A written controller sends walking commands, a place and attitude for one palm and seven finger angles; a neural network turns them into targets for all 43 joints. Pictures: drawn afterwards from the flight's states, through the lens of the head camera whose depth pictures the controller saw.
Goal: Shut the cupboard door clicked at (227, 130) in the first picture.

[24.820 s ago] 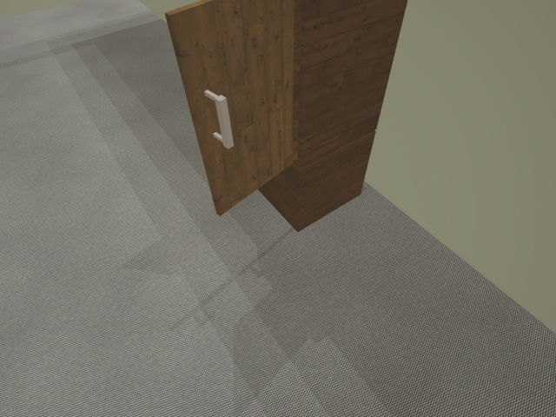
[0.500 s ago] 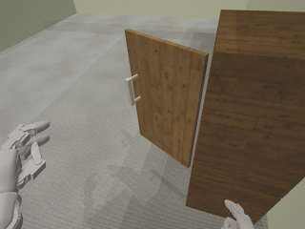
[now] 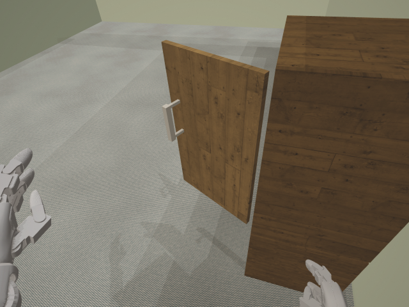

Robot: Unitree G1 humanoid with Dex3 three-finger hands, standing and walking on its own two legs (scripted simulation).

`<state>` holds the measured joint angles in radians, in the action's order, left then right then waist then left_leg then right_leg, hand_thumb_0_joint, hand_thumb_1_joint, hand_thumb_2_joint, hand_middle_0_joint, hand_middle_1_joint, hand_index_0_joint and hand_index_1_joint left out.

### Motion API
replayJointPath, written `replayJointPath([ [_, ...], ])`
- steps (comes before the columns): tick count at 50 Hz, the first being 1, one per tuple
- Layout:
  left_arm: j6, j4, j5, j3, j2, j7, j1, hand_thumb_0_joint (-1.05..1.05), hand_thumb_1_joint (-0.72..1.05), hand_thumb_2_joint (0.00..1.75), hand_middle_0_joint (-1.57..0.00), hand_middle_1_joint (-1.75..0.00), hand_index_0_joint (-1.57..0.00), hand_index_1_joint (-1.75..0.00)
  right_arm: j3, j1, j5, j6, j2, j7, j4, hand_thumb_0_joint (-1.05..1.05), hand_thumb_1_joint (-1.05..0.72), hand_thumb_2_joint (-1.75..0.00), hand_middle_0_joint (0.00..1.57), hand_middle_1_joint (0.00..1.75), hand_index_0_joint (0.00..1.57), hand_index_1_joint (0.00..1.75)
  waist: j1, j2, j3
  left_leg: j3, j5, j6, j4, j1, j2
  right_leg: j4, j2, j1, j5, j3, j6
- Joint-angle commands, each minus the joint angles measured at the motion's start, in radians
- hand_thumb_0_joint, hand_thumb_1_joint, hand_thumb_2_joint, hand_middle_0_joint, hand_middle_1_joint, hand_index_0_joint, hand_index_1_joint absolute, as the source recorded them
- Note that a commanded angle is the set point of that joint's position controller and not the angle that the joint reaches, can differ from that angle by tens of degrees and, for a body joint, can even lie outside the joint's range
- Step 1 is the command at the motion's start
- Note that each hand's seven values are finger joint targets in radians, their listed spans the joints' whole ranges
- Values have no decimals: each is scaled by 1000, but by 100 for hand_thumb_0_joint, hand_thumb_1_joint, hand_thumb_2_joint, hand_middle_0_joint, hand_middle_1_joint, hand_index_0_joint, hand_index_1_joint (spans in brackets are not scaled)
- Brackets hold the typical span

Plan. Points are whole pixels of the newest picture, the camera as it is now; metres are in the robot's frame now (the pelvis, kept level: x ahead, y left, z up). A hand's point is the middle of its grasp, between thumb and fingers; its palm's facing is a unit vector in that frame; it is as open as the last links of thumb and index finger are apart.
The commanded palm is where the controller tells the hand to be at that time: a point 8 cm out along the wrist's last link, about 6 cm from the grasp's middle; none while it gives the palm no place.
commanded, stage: step back with the hand held close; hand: left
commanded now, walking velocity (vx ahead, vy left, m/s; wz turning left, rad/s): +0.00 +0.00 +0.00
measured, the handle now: (174, 120) +0.67 +0.19 +0.00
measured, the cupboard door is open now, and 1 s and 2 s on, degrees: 64 64 64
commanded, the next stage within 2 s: stop stepping back and stand still in 1.40 s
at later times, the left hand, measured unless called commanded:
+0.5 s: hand (26, 223) +0.18 +0.29 +0.17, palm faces +0.39 -0.77 -0.51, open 7.4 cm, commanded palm +0.12 +0.32 +0.17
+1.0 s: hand out of the picture +0.09 +0.29 +0.17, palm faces +0.50 -0.74 -0.44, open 7.4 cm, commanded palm +0.03 +0.33 +0.17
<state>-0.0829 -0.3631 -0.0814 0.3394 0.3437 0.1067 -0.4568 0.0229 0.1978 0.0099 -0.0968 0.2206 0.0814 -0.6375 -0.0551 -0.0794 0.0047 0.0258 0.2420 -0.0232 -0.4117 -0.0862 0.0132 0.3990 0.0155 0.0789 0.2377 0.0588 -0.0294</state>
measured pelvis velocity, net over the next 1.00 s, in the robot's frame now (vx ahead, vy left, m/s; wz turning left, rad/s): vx -0.10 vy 0.02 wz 0.06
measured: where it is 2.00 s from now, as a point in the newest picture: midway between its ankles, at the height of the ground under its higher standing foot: outside the picture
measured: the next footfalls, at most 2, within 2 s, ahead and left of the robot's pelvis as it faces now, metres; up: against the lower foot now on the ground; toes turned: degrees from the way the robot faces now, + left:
right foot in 1.38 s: -0.30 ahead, -0.11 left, +0.00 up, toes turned -1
left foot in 1.78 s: -0.10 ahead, +0.14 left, +0.00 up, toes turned +0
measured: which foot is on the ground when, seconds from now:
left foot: down 0.00-1.00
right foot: down 0.00-1.00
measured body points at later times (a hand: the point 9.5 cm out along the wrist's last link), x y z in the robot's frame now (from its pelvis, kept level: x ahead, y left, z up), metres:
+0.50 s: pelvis -0.03 +0.03 -0.01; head -0.02 +0.01 +0.44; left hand +0.15 +0.33 +0.19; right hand +0.15 -0.22 -0.09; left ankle -0.01 +0.10 -0.74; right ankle -0.01 -0.10 -0.74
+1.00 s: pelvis -0.10 +0.02 -0.02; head -0.09 +0.03 +0.43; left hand +0.06 +0.33 +0.19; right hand +0.07 -0.22 -0.10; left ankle -0.01 +0.11 -0.74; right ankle -0.01 -0.09 -0.74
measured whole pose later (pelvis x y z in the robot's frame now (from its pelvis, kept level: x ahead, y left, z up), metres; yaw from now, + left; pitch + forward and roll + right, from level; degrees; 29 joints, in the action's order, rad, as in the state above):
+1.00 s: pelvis -0.10 +0.02 -0.02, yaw +3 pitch +0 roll -1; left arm -0.24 -0.52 -0.03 0.45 0.41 0.16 -0.51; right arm -0.01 0.24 0.00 -0.03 0.23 0.07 -0.59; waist 0.00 0.00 0.01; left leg 0.03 0.32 -0.04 -0.68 -0.47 0.02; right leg 0.59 0.01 0.42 0.18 0.03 -0.01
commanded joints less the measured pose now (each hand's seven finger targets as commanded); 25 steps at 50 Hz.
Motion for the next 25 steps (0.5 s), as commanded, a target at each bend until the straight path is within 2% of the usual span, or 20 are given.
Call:
replayJointPath([
  [1, -62, -161, -4, 120, 180, 11, 67, 0, 90, 90, -20, -30, -20, -30, -39, -141, 5, -49, 98, 0, 158, 0, -90, -90, 20, 30, 20, 30, -7, 55, -9, -19, -136, -6, 72, -42, -27, -86, -32, 30, -81, -42, 16],
  [2, -63, -162, -4, 120, 180, 11, 70, 0, 90, 90, -20, -30, -20, -30, -41, -141, 4, -48, 98, 0, 160, 0, -90, -90, 20, 30, 20, 30, -7, 49, -17, -16, -139, -9, 70, -37, -26, -85, -34, 27, -89, -44, 18],
  [3, -103, -231, 7, 218, 288, 23, 180, 0, 90, 90, -20, -30, -20, -30, -57, -136, 11, -25, 136, -5, 189, 0, -90, -90, 20, 30, 20, 30, 29, 45, -3, -53, -71, -28, -2, -110, -48, -135, -103, 103, -82, -158, 11],
  [4, -119, -207, 13, 231, 299, 27, 169, 0, 90, 90, -20, -30, -20, -30, -54, -132, 8, -17, 121, -4, 172, 0, -90, -90, 20, 30, 20, 30, 30, 77, -2, -65, -41, -25, -43, -122, -43, -157, -149, 120, -67, -194, -9],
  [5, -116, -148, 11, 166, 224, 22, 76, 0, 90, 90, -20, -30, -20, -30, -54, -129, 2, -8, 114, -3, 162, 0, -90, -90, 20, 30, 20, 30, 39, 127, -13, -62, -51, -23, -73, -112, -40, -157, -175, 144, -82, -198, -18],
  [6, -118, -158, 16, 140, 205, 21, 52, 0, 90, 90, -20, -30, -20, -30, -57, -128, 2, 0, 115, -7, 169, 0, -90, -90, 20, 30, 20, 30, 40, 138, -27, -53, -50, -21, -98, -122, -37, -151, -190, 156, -90, -202, -17],
  [8, -126, -173, 14, 143, 204, 26, 8, 0, 90, 90, -20, -30, -20, -30, -64, -115, 6, 14, 119, -9, 174, 0, -90, -90, 20, 30, 20, 30, 45, 103, -91, -54, -82, -15, -104, -129, -44, -100, -206, 124, -157, -186, -32],
  [9, -133, -211, 16, 152, 218, 29, 8, 0, 90, 90, -20, -30, -20, -30, -69, -123, 6, 18, 125, -6, 178, 0, -90, -90, 20, 30, 20, 30, 45, 67, -119, -55, -129, -11, -94, -121, -49, -66, -202, 108, -224, -169, -31],
  [11, -135, -239, 10, 166, 228, 37, -36, 0, 90, 90, -20, -30, -20, -30, -73, -118, 9, 35, 129, 0, 194, 0, -90, -90, 20, 30, 20, 30, 50, 46, -177, -68, -247, -9, -68, -105, -70, 6, -171, 81, -303, -130, -17],
  [14, -134, -324, 8, 225, 293, 47, -48, 0, 90, 90, -20, -30, -20, -30, -75, -131, 6, 54, 141, 14, 220, 0, -90, -90, 20, 30, 20, 30, 43, -11, -226, -96, -459, -5, -46, -113, -100, 100, -115, 33, -423, -85, 6],
  [15, -130, -321, 6, 216, 277, 45, -60, 0, 90, 90, -20, -30, -20, -30, -72, -123, 7, 62, 133, 17, 229, 0, -90, -90, 20, 30, 20, 30, 44, 3, -229, -103, -508, -1, -46, -122, -108, 126, -104, 25, -442, -78, 9],
  [17, -125, -322, 3, 230, 285, 48, -73, 0, 90, 90, -20, -30, -20, -30, -76, -113, 7, 77, 135, 20, 242, 0, -90, -90, 20, 30, 20, 30, 44, 22, -235, -103, -558, 3, -54, -137, -118, 149, -94, 19, -474, -81, 12],
  [19, -120, -304, 0, 249, 296, 48, -92, 0, 90, 90, -20, -30, -20, -30, -82, -111, 6, 86, 141, 22, 246, 0, -90, -90, 20, 30, 20, 30, 43, 35, -233, -105, -524, 3, -52, -164, -121, 154, -97, 20, -468, -91, 11],
  [21, -118, -279, 0, 224, 265, 47, -101, 0, 90, 90, -20, -30, -20, -30, -81, -103, 10, 92, 138, 21, 252, 0, -90, -90, 20, 30, 20, 30, 51, 53, -207, -112, -448, 2, -37, -202, -129, 155, -97, 34, -410, -100, 11],
  [23, -120, -272, 1, 215, 257, 48, -100, 0, 90, 90, -20, -30, -20, -30, -81, -102, 8, 92, 144, 21, 255, 0, -90, -90, 20, 30, 20, 30, 51, 31, -178, -131, -338, -9, -1, -258, -140, 153, -82, 42, -312, -99, 18],
  [24, -121, -268, 3, 231, 271, 46, -97, 0, 90, 90, -20, -30, -20, -30, -83, -115, 5, 89, 151, 23, 254, 0, -90, -90, 20, 30, 20, 30, 45, 13, -163, -140, -263, -18, 26, -296, -144, 152, -74, 35, -269, -99, 23],
  [25, -125, -261, 5, 212, 250, 45, -98, 0, 90, 90, -20, -30, -20, -30, -77, -109, 7, 89, 145, 23, 256, 0, -90, -90, 20, 30, 20, 30, 49, 12, -146, -152, -198, -24, 46, -337, -151, 159, -70, 24, -227, -97, 25],
])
